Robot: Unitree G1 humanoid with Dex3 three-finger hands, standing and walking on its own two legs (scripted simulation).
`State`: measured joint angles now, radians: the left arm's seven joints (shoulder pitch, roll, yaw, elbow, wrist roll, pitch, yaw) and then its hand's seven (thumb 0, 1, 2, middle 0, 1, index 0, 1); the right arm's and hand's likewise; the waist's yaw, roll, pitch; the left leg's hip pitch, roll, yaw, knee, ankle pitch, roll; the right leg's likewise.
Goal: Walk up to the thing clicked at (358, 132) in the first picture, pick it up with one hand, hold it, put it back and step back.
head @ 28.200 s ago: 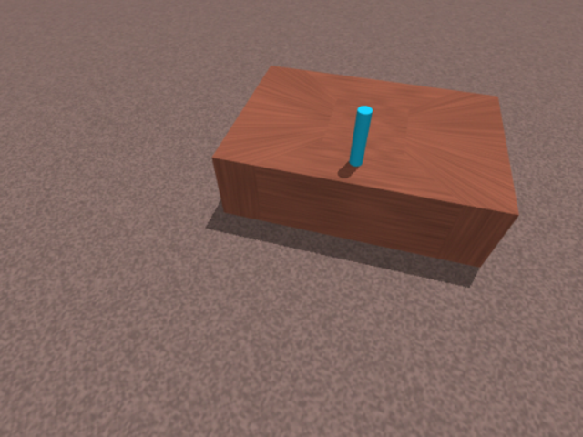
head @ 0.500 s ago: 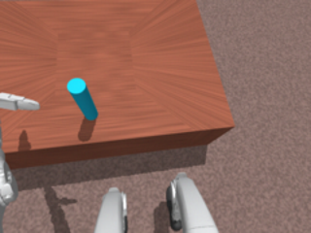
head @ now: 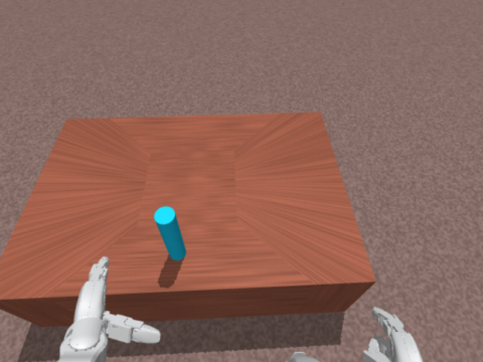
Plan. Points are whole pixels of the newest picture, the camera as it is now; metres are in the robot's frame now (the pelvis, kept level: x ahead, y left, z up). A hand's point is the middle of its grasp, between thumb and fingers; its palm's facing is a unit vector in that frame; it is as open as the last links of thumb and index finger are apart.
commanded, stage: home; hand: left
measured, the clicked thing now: (171, 236) +0.48 +0.20 -0.28
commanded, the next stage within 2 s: none
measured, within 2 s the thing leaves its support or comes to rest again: neither
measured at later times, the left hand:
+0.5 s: hand (137, 345) +0.18 +0.18 -0.06, palm faces +0.12 -0.95 -0.28, open 17.5 cm
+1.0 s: hand out of the picture +0.08 +0.24 -0.10, palm faces +0.02 -0.91 -0.40, open 17.4 cm
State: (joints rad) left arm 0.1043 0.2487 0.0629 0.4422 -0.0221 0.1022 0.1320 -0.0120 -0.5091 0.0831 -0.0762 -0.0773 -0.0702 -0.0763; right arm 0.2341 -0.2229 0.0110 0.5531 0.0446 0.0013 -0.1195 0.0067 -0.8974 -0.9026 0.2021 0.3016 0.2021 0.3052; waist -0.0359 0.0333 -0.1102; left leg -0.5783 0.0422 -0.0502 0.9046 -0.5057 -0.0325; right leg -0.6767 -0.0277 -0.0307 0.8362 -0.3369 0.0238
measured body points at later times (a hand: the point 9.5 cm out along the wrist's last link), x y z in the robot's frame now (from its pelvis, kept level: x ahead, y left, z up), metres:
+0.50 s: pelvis +0.00 -0.01 +0.01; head +0.03 -0.01 +0.45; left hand +0.17 +0.22 -0.04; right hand +0.17 -0.24 -0.08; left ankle -0.03 +0.14 -0.69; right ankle +0.04 -0.14 -0.69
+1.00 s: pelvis +0.01 -0.01 +0.03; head +0.01 -0.03 +0.48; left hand +0.08 +0.29 -0.07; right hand +0.08 -0.29 -0.11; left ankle -0.03 +0.14 -0.69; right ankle +0.04 -0.14 -0.69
